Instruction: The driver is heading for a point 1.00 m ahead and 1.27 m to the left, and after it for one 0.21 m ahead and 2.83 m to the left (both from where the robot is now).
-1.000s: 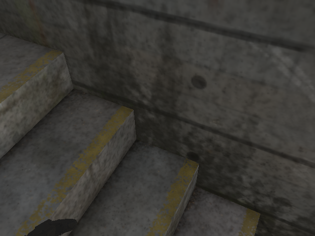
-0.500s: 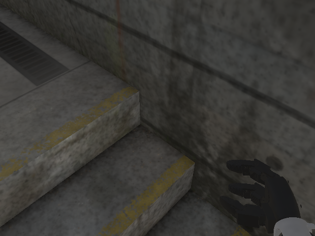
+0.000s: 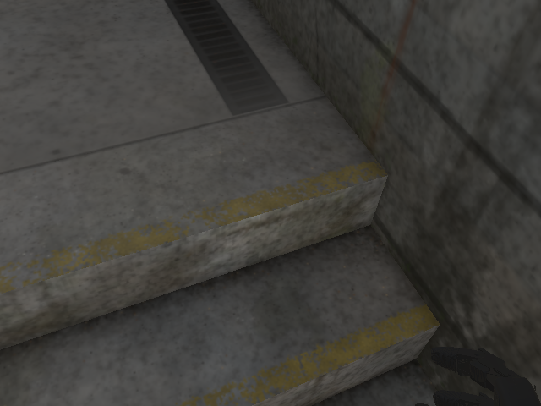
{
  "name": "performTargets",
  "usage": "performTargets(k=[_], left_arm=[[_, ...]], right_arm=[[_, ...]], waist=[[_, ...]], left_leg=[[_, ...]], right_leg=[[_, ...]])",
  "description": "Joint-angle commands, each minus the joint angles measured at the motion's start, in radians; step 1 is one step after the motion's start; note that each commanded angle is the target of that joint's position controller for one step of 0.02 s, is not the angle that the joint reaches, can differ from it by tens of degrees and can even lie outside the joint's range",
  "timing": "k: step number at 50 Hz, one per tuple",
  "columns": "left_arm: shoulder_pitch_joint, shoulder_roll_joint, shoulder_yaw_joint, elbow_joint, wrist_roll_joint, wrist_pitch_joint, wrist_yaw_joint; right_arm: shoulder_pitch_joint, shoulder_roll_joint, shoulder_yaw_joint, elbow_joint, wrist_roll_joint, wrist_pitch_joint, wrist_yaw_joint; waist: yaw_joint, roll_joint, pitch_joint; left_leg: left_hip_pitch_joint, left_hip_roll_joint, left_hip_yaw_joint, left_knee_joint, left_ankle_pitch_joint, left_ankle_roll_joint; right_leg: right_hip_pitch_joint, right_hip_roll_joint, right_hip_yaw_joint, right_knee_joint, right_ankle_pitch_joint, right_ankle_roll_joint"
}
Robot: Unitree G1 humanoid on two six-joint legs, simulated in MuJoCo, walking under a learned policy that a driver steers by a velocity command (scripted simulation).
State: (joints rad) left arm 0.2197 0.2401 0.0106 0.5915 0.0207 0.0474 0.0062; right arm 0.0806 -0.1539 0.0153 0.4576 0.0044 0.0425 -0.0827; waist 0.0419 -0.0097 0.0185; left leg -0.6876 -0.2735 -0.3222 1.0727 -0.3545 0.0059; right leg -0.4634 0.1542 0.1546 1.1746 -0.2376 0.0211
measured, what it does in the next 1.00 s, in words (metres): goes down, turning left: right foot 0.18 m lower, then left foot 0.22 m higher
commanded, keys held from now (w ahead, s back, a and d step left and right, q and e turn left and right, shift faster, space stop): q+shift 0.66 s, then w+q+shift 0.34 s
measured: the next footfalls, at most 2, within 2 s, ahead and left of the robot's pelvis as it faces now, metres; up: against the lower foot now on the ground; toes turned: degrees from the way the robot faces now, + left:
right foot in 0.16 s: -0.04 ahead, -0.17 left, -0.18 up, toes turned +5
left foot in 0.48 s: -0.04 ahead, +0.07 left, +0.04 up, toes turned +34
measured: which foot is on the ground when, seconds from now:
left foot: down 0.00-0.12, up 0.14-0.46, down 0.48-0.54, up 0.56-0.66, down 0.68-1.00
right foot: up 0.00-0.14, down 0.16-0.66, up 0.68-1.00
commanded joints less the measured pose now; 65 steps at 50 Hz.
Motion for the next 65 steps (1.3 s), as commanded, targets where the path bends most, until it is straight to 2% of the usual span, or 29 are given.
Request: performTargets(k=[1,3,6,9,10,13,15,19,28,30,33,34,35,36,37,39,42,45,47,49,50,51,52,54,55,56,61,63,65], left_arm=[[0.14,0.042,0.007,-0.029,0.014,-0.01,0.0],[0.244,0.051,0.002,0.058,0.026,-0.004,-0.013],[0.088,0.032,0.003,0.077,0.013,0.013,-0.018],[-0.017,0.021,-0.017,0.022,0.07,-0.037,0.024],[0.061,0.113,0.009,0.041,0.058,-0.034,0.041],[0.017,0.243,0.058,-0.02,0.046,-0.028,0.094],[0.038,0.171,0.033,-0.053,0.073,-0.021,0.12],[0.078,0.172,0.033,-0.046,0.044,-0.031,0.115],[-0.035,0.21,0.08,-0.078,-0.009,0.034,0.075],[-0.162,0.256,0.084,-0.102,0.012,0.03,0.067],[-0.117,0.241,0.067,-0.031,-0.047,0.021,0.003],[-0.124,0.15,0.032,-0.046,-0.054,-0.005,-0.017],[-0.119,0.001,-0.006,-0.078,0.018,-0.046,-0.033],[-0.108,-0.009,-0.016,-0.1,0.064,-0.109,-0.02],[-0.222,0.05,-0.017,-0.129,0.045,-0.155,-0.025],[-0.381,-0.028,-0.054,-0.204,-0.003,-0.18,-0.036],[-0.38,-0.125,-0.099,-0.29,0.005,-0.176,-0.044],[-0.344,-0.052,-0.124,-0.415,0.048,-0.158,-0.024],[-0.165,0.055,-0.056,-0.338,0.061,-0.135,0.033],[0.177,0.168,0.03,-0.266,0.032,-0.136,0.097],[0.432,0.301,0.084,-0.186,0.027,-0.14,0.106],[0.474,0.346,0.09,-0.047,0.019,-0.155,0.085],[0.18,0.191,0.049,-0.099,0.03,-0.134,0.085],[0.01,-0.065,-0.021,-0.064,0.021,-0.095,0.062],[-0.027,-0.147,-0.046,-0.013,0.012,-0.091,0.053],[-0.057,-0.173,-0.054,0.01,0.016,-0.093,0.055],[0.113,0.022,0.0,0.044,-0.01,-0.122,0.046],[0.08,0.129,0.037,-0.021,-0.08,-0.075,0.056],[0.178,0.111,0.039,-0.06,-0.055,-0.034,0.038]], right_arm=[[-0.054,-0.125,-0.054,-0.104,0.005,0.001,-0.002],[-0.085,-0.1,-0.055,-0.141,-0.006,0.023,-0.007],[0.075,-0.107,-0.07,-0.048,0.026,0.033,0.013],[0.142,0.012,-0.031,-0.041,0.037,-0.02,0.039],[0.147,-0.033,-0.033,-0.076,0.003,-0.036,0.036],[0.051,-0.142,-0.052,-0.103,0.029,0.003,0.036],[-0.122,-0.168,-0.058,-0.114,0.027,0.023,0.022],[-0.09,-0.072,-0.018,-0.079,0.01,0.005,0.022],[-0.167,-0.048,0.015,-0.077,0.003,-0.008,0.077],[-0.085,-0.133,-0.024,-0.035,0.029,-0.016,0.102],[0.198,-0.246,-0.104,0.092,0.027,-0.008,0.098],[0.286,-0.263,-0.122,0.15,0.018,-0.002,0.091],[0.284,-0.373,-0.14,0.147,0.014,0.0,0.073],[0.33,-0.459,-0.158,0.138,-0.042,-0.014,0.076],[0.417,-0.482,-0.184,0.166,-0.024,-0.013,0.073],[0.424,-0.33,-0.143,0.213,0.022,-0.024,0.078],[0.327,-0.174,-0.073,0.273,0.005,-0.062,0.083],[0.018,-0.291,-0.086,0.233,0.037,-0.075,0.057],[0.022,-0.367,-0.114,0.23,0.07,-0.135,0.058],[0.075,-0.534,-0.174,0.275,0.077,-0.132,0.08],[-0.019,-0.463,-0.169,0.217,0.039,-0.148,0.087],[-0.047,-0.186,-0.099,0.131,-0.001,-0.18,0.103],[-0.003,-0.092,-0.071,0.106,0.02,-0.183,0.135],[-0.087,-0.053,-0.032,0.02,0.018,-0.144,0.17],[-0.011,-0.036,-0.019,0.027,-0.009,-0.11,0.176],[0.069,-0.046,-0.023,0.057,0.013,-0.075,0.181],[-0.049,-0.039,0.029,0.007,0.025,-0.058,0.157],[-0.054,-0.119,0.015,0.004,0.034,-0.06,0.125],[0.089,-0.167,-0.057,0.107,0.055,-0.043,0.052]], waist=[[0.027,0.232,-0.091],[0.015,0.217,-0.073],[-0.118,-0.044,-0.087],[-0.112,-0.17,-0.042],[-0.13,-0.16,-0.056],[-0.086,-0.088,-0.06],[0.023,0.064,0.051],[0.024,-0.036,0.049],[0.004,-0.062,-0.011],[-0.069,-0.032,-0.108],[-0.162,-0.043,-0.259],[-0.179,0.063,-0.174],[-0.075,0.208,-0.088],[-0.083,0.14,-0.37],[-0.189,0.069,-0.51],[-0.198,0.09,-0.201],[-0.082,0.125,0.071],[0.118,0.142,0.079],[0.19,0.179,-0.117],[0.371,0.27,-0.35],[0.439,0.047,-0.406],[0.285,-0.609,-0.476],[0.088,-0.69,-0.501],[0.021,-0.284,-0.115],[-0.064,-0.138,-0.018],[-0.122,-0.1,0.026],[-0.06,0.023,0.043],[-0.056,-0.005,0.041],[-0.043,-0.081,0.075]], left_leg=[[0.094,0.13,-0.387,-0.376,-0.095,0.085],[0.044,0.06,-0.277,-0.324,-0.055,0.0],[-0.126,-0.011,-0.062,0.247,-0.264,-0.03],[-0.601,-0.008,0.215,1.098,-0.453,-0.065],[-0.679,0.133,0.193,1.279,-0.457,-0.101],[-0.666,0.334,0.18,1.324,-0.167,-0.208],[-0.609,0.311,0.215,1.24,-0.051,-0.225],[-0.608,0.351,0.275,0.984,0.073,-0.2],[-0.469,0.422,0.397,0.293,-0.143,-0.124],[-0.081,0.341,0.44,-0.049,-0.025,-0.067],[0.472,0.196,0.512,-0.711,0.301,0.055],[0.639,0.244,0.382,-0.924,0.508,0.116],[0.942,0.367,0.178,-0.543,1.189,0.174],[1.141,0.573,-0.082,-0.424,1.511,0.371],[1.248,0.632,-0.305,-0.629,0.826,0.464],[1.148,0.581,-0.363,-0.81,-0.097,0.365],[0.779,0.502,-0.212,-0.822,-0.078,0.283],[-0.013,0.366,-0.033,-1.084,-0.076,0.22],[-0.24,0.36,0.016,-1.126,0.769,0.216],[0.277,0.423,0.002,-0.614,1.719,0.117],[0.297,0.357,0.004,-0.149,1.727,0.067],[0.041,0.127,-0.006,0.312,0.597,0.067],[-0.191,0.084,-0.113,0.69,0.22,0.075],[-0.332,0.198,0.097,0.946,0.143,0.079],[-0.27,0.247,0.142,0.916,0.116,0.078],[-0.215,0.26,0.147,0.888,0.137,0.063],[-0.239,0.264,0.193,0.655,0.196,0.0],[0.138,0.313,0.363,-0.029,-0.095,-0.037],[0.615,0.196,0.479,-0.398,0.149,-0.046]], right_leg=[[0.094,-0.037,0.014,-0.374,-0.091,-0.062],[0.293,-0.068,-0.056,-0.82,0.075,-0.098],[0.574,-0.219,-0.102,-1.077,0.703,-0.098],[0.709,-0.46,-0.162,-0.681,1.384,-0.153],[0.695,-0.574,-0.108,-0.637,1.403,-0.213],[0.564,-0.624,-0.003,-0.782,0.585,-0.29],[0.41,-0.508,-0.084,-0.835,0.368,-0.274],[0.487,-0.488,-0.187,-0.778,0.458,-0.25],[0.686,-0.517,-0.344,-0.812,0.61,-0.211],[0.615,-0.483,-0.439,-0.727,0.987,-0.168],[0.625,-0.412,-0.46,-0.338,1.113,-0.078],[0.361,-0.346,-0.4,-0.113,0.325,-0.033],[-0.242,-0.214,-0.349,0.298,-0.354,0.023],[-0.471,-0.158,-0.196,0.718,-0.444,0.05],[-0.631,-0.137,-0.1,0.833,-0.359,0.04],[-0.985,-0.179,-0.108,0.952,-0.369,0.02],[-1.14,-0.201,-0.13,1.253,-0.433,0.002],[-0.495,-0.27,-0.2,0.613,-0.325,-0.001],[0.303,-0.135,-0.36,0.416,-0.275,-0.005],[0.348,-0.109,-0.163,0.125,-0.599,-0.031],[0.461,-0.237,0.196,-0.279,-0.701,-0.128],[0.694,-0.362,0.505,-0.605,-0.567,-0.217],[0.582,-0.478,0.885,-0.818,-0.795,-0.266],[0.153,-0.493,0.573,-0.743,-0.734,-0.234],[-0.039,-0.436,0.357,-0.637,-0.641,-0.171],[-0.149,-0.401,0.162,-0.55,-0.543,-0.119],[-0.063,-0.419,0.06,-0.739,-0.355,-0.211],[-0.103,-0.313,-0.056,-0.835,-0.336,-0.197],[-0.175,-0.239,-0.083,-0.598,-0.102,-0.232]])
Velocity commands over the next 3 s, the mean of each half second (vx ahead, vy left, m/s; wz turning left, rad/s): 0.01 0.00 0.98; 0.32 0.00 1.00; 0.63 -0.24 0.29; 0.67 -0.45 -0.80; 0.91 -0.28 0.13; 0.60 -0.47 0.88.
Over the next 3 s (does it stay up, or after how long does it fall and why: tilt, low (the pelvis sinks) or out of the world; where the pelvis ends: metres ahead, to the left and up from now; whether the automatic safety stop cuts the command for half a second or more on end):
stays up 1.00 0.74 0.41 its command is cut before an obstacle after 1.2 s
